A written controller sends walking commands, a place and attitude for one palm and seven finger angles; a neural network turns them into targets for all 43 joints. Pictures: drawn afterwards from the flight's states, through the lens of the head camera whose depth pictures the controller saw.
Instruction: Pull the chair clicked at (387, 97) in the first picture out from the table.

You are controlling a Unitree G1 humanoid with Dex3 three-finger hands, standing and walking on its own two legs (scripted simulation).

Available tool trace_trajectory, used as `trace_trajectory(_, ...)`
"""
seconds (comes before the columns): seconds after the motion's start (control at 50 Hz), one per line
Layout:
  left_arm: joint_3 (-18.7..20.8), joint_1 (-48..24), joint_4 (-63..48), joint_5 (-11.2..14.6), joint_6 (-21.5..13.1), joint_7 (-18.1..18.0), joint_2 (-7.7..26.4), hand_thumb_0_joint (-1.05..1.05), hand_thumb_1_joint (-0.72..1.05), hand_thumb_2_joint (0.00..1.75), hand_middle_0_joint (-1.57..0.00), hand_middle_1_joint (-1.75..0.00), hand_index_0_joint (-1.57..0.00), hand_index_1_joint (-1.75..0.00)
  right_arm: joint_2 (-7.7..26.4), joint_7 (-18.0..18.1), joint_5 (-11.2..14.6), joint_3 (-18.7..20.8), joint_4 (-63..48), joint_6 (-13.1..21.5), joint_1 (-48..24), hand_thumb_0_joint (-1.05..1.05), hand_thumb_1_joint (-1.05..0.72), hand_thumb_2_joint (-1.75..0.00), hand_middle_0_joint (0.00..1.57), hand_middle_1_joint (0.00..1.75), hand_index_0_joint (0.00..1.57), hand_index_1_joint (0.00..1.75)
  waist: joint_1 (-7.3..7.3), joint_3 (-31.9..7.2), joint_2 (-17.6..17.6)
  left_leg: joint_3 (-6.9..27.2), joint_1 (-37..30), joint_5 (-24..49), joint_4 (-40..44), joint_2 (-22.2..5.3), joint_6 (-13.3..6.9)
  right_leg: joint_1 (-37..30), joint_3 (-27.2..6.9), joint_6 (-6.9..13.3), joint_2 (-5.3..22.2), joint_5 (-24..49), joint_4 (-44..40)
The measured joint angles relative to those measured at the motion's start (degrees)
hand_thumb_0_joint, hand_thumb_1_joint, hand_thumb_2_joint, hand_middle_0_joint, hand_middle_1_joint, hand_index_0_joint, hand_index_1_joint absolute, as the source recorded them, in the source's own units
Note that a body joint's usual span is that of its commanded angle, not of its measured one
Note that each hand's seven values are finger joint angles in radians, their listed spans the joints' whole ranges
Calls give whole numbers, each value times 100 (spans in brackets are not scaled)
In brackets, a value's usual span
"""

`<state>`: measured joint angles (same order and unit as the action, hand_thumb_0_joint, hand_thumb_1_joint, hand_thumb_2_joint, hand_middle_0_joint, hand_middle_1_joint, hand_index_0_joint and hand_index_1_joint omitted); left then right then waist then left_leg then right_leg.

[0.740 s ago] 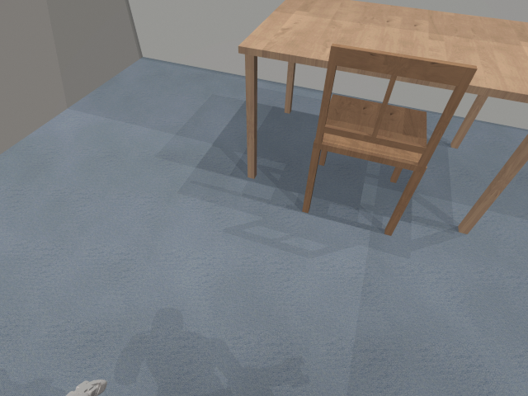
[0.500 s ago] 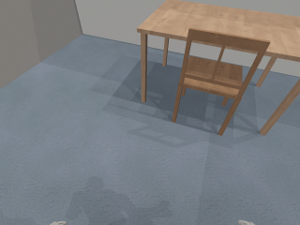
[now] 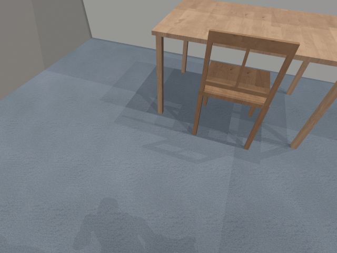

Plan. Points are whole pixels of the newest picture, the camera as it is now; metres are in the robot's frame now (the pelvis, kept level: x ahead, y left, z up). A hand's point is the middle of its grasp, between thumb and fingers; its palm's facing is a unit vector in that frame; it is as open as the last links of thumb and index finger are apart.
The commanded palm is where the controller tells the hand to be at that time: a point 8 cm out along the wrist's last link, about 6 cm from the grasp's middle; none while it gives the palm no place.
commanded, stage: stand and wait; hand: left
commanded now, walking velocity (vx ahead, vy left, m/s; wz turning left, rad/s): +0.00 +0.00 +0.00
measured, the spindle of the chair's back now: (242, 68) +1.08 -0.36 -0.13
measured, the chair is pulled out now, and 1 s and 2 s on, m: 0.00 0.00 0.00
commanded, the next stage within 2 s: look at it before walking up in 0.14 s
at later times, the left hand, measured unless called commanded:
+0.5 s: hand out of the picture +0.07 +0.24 -0.16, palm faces -0.02 -0.94 -0.33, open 7.4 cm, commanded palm none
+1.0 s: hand out of the picture +0.07 +0.23 -0.16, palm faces -0.06 -0.95 -0.32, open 7.4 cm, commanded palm none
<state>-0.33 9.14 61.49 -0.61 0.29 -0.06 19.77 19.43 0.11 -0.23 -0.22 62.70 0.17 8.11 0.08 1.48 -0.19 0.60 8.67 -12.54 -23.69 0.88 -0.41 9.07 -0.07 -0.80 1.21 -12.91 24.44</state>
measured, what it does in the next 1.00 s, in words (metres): stands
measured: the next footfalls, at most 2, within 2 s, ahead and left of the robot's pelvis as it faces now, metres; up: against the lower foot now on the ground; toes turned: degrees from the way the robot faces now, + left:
left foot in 1.80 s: +0.19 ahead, +0.06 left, +0.00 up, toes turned -26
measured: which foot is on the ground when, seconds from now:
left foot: down 0.00-1.00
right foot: down 0.00-1.00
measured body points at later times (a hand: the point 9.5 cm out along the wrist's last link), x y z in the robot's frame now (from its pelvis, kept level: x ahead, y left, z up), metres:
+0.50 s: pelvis +0.00 -0.01 +0.00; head +0.00 +0.00 +0.45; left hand +0.08 +0.29 -0.13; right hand +0.08 -0.30 -0.13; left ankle +0.01 +0.12 -0.74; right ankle +0.01 -0.13 -0.74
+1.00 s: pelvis +0.01 -0.01 +0.00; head +0.02 -0.01 +0.45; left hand +0.08 +0.28 -0.14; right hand +0.08 -0.30 -0.14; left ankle +0.01 +0.12 -0.74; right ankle +0.01 -0.13 -0.74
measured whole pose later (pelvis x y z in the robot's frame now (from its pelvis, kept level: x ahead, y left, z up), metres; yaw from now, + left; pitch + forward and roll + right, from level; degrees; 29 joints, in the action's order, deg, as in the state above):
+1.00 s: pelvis +0.01 -0.01 +0.00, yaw -4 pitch -1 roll +0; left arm 0.7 10.4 59.8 -0.8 2.1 -0.4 17.7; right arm 17.2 1.3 -0.3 0.4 60.1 -0.5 6.6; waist -1.0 2.6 -0.1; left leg -2.2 9.9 -14.6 -25.9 -1.3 0.7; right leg 11.8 -2.8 0.1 -1.0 -13.8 26.9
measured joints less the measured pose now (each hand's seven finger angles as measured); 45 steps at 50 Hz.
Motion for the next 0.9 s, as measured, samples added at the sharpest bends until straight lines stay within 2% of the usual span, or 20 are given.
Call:
trace_trajectory(0.4,-7,-84,54,-7,-21,11,-65,1,90,90,-20,-30,-20,-30,-36,-5,1,-12,79,31,-38,1,-90,-90,20,30,20,30,8,14,-20,10,-13,77,144,-39,41,-4,10,35,-38,70,-128)
trace_trajectory(0.82,7,-84,82,-7,-33,3,-51,1,90,90,-20,-30,-20,-30,-22,11,8,-27,65,34,-147,1,-90,-90,20,30,20,30,-29,35,19,40,-133,83,276,-67,77,-121,40,67,-64,58,-239)
trace_trajectory(0.9,36,-49,25,-9,9,-4,-62,1,90,90,-20,-30,-20,-30,-35,38,-2,-3,15,18,-178,1,-90,-90,20,30,20,30,-77,56,25,-38,-93,34,202,-109,92,-48,-36,79,-107,48,-173)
